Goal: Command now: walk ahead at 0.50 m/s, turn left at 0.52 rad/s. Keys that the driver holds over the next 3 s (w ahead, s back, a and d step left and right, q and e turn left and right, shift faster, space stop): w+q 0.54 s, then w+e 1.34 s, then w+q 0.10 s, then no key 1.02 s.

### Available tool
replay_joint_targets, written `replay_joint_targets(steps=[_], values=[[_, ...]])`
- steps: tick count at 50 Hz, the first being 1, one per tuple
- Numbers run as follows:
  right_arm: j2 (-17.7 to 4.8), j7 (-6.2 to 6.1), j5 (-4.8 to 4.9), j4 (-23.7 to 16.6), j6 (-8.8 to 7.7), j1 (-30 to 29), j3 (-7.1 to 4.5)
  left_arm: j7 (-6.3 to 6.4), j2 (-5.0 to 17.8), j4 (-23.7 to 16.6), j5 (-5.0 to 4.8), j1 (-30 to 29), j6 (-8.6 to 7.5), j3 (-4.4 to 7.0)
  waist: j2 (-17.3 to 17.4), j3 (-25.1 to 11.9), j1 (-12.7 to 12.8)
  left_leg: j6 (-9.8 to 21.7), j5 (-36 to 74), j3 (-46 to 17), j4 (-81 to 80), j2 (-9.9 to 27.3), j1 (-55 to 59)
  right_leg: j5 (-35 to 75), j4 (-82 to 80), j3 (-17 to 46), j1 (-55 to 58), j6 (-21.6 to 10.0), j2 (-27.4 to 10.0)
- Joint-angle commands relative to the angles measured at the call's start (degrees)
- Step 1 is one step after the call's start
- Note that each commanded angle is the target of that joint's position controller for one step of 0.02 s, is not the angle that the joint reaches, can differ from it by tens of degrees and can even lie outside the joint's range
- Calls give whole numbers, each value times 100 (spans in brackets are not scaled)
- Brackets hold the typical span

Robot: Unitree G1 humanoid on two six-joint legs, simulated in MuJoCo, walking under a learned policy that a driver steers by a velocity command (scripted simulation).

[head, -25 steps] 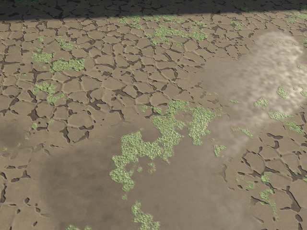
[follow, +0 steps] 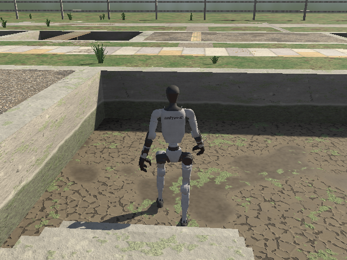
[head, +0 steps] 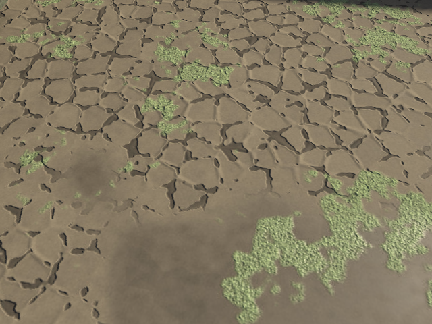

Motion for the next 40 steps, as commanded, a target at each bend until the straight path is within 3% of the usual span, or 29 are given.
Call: replay_joint_targets(steps=[1,2,4,5,6,7,8,9,10,11,12,13,15,18,21,26,29,30,31,32,33,34,35,36,37,38,40], values=[[183,188,-28,-557,22,-189,151,62,690,-461,-146,-539,-64,89,-510,61,-249,299,296,196,-642,-102,447,4540,-499,502,63,-593,-1789],[102,238,-39,-690,29,-398,137,73,766,-420,-145,-406,-18,102,-420,126,-230,410,166,263,-792,-174,423,4626,-355,383,282,-500,-1807],[-124,330,-74,-786,41,-327,57,105,1024,-488,-83,-371,87,155,-563,-64,-376,593,-349,623,-824,-527,1013,5868,217,105,484,-350,-1762],[-296,358,-75,-728,48,92,-15,127,1158,-549,-42,-396,150,184,-666,-315,-630,696,-614,752,-814,-725,1675,6447,881,-37,414,-294,-1722],[-581,338,-64,-499,56,994,-161,158,1173,-627,-21,-513,192,178,-583,-686,-1118,883,-419,706,-1074,-898,2947,6462,2046,-150,-71,-186,-1563],[-1201,228,-53,-312,102,1937,-364,180,1016,-826,105,-427,149,110,327,-1226,-1386,1255,252,-682,-1267,-138,4689,4443,4080,-318,-1431,56,-1125],[-1641,223,18,-456,46,1704,-371,-19,237,-951,218,438,-28,-159,1517,-2073,-623,2455,-667,-3962,-1987,1341,6486,-1257,6061,583,-3570,242,32],[-1204,169,7,-568,41,1929,-299,-130,956,-1030,29,-243,-243,8,710,-2260,-1106,2269,-1744,-4430,-2614,1258,6600,-1147,6208,1435,-4182,88,-127],[-1080,126,-43,-626,1,1463,-243,-141,1014,-1279,-145,-820,-319,45,405,-1250,-952,1964,-1534,-3725,-2800,1119,5798,-569,5849,1349,-4518,9,-331],[-946,113,-17,-724,-23,1039,-200,-81,891,-1318,-74,-986,-333,17,-329,-769,-671,1776,-786,-3129,-2848,900,4842,-165,5325,1304,-4215,12,-582],[-835,118,-37,-819,-32,728,-166,-28,857,-1307,37,-995,-297,50,-474,-570,-436,1710,96,-2709,-2908,744,4124,2,4943,1246,-3805,82,-714],[-706,114,-80,-878,-48,590,-124,-21,859,-1336,88,-887,-214,79,-368,-583,-245,1667,621,-2431,-3011,578,3689,110,4734,1296,-3364,137,-833],[-606,84,-47,-848,-53,505,-95,-4,710,-1365,149,-832,-81,87,-201,-552,-114,1625,1203,-1940,-3082,379,3154,285,4261,1152,-3068,321,-865],[-738,-48,14,-682,-2,860,-134,32,480,-1579,173,-1403,-5,33,-134,-430,-288,1539,1338,-1584,-3100,164,2864,1006,3403,990,-3142,580,-722],[-760,-133,57,-517,85,1210,-142,-6,317,-1788,123,-2121,-18,-30,51,-351,-563,1232,744,-1532,-3005,-71,2866,1915,2250,980,-2983,592,-482],[-764,-124,81,-323,128,1542,-134,-112,480,-2035,29,-2751,-157,-8,301,-237,-801,1061,-41,-2144,-2722,28,3406,2109,1085,1143,-2696,454,-187],[-667,-152,47,-224,153,1514,-107,-174,650,-1956,14,-2449,-265,64,525,-287,-670,1019,297,-2350,-2316,280,3859,1765,742,1038,-2261,238,-228],[-626,-148,42,-229,155,1430,-89,-163,700,-1858,32,-2088,-293,104,587,-377,-483,942,854,-2263,-2044,203,3873,1804,491,887,-1764,69,-184],[-509,-130,11,-269,136,1331,-39,-126,832,-1754,88,-1518,-310,171,579,-729,-220,791,1556,-2026,-1423,1,3747,1846,471,970,-882,-184,-357],[-319,-113,-93,-375,99,1257,52,-98,1104,-1654,143,-574,-308,243,83,-1468,168,587,960,-1592,32,-287,3075,2041,636,1904,568,-672,-1171],[-181,-114,47,-288,58,2090,113,-127,1524,-1382,160,135,-239,388,-1688,-2020,9,74,-1690,-916,1865,-1170,1105,1182,334,4285,2323,-1794,-2263],[-519,-118,27,-283,-1,2074,89,-184,1078,-1397,-65,24,-222,282,-1691,-1619,-24,33,-3075,-901,2511,-895,222,-17,-259,5305,2219,-1834,-2473],[-794,-88,36,-359,-37,1388,12,-184,747,-1473,-117,-334,-182,189,-1092,-703,49,24,-2616,-839,2715,-581,-103,-254,-382,4683,1468,-1604,-2235],[-721,-83,-38,-473,-91,875,40,-191,680,-1576,-53,-569,-124,137,-553,-296,24,20,-2238,-620,2587,-411,-44,181,-486,4108,812,-1441,-1959],[-652,-78,-140,-594,-158,582,30,-203,633,-1584,-45,-663,-93,110,-359,25,-63,-25,-1975,-491,2223,-272,-35,948,-587,3727,343,-1390,-1732],[-594,-67,-200,-641,-201,538,21,-193,588,-1611,1,-660,-90,75,-427,-27,-174,-66,-1781,-436,1914,-142,204,1610,-630,3411,135,-1297,-1525],[-388,-55,-225,-667,-222,555,74,-177,561,-1551,-18,-544,-64,59,-694,-188,-258,-208,-1733,-261,1279,-106,459,2449,-671,2992,2,-1288,-1265]])
Next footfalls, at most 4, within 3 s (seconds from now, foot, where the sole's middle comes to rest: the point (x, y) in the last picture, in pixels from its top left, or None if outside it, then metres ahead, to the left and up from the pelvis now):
0.12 left None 0.27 0.10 -0.77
0.62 right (238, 285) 0.56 0.00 -0.77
1.08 left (155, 233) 0.72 0.28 -0.77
1.58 right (235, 170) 1.00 0.02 -0.77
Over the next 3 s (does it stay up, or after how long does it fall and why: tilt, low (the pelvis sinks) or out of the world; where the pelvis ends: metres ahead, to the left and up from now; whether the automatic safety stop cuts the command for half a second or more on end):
stays up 1.25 0.04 0.00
